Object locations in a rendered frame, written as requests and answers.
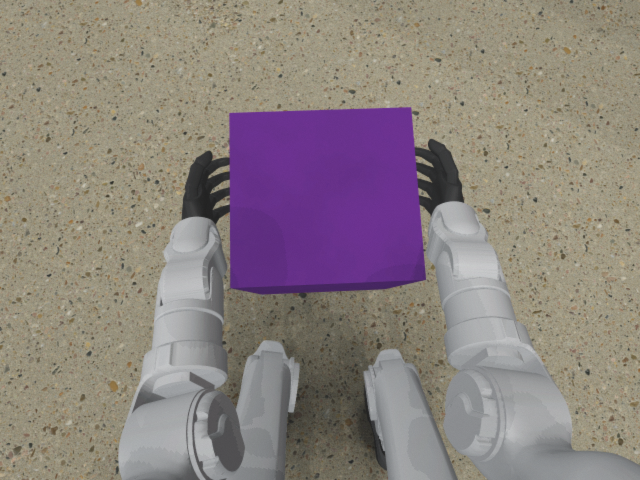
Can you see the robot left forearm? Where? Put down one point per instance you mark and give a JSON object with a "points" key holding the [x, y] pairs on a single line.
{"points": [[187, 348]]}

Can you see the robot right hand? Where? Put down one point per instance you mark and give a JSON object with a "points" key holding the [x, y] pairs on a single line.
{"points": [[445, 185]]}

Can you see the left robot upper arm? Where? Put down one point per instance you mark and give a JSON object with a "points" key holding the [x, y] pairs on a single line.
{"points": [[192, 436]]}

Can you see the carton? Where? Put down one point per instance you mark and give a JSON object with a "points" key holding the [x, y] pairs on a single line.
{"points": [[324, 200]]}

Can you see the right robot upper arm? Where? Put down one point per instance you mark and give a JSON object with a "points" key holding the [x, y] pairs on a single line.
{"points": [[515, 425]]}

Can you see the robot right forearm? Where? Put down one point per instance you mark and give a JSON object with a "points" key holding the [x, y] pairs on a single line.
{"points": [[481, 324]]}

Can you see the robot left hand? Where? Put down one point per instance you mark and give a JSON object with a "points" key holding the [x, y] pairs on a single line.
{"points": [[197, 200]]}

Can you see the left robot shin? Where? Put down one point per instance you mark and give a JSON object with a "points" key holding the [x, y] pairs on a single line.
{"points": [[267, 345]]}

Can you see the right robot thigh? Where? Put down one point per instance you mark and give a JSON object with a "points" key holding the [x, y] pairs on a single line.
{"points": [[414, 448]]}

